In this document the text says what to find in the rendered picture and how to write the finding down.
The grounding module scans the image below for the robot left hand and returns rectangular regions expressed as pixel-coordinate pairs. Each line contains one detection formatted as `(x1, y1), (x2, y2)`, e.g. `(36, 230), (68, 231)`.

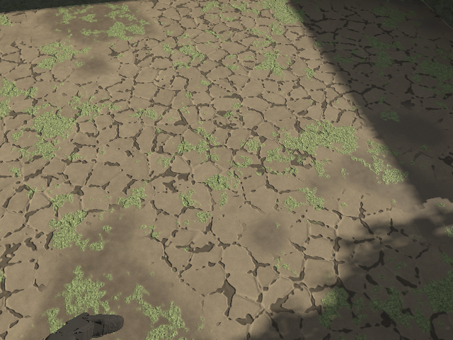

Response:
(45, 312), (124, 340)

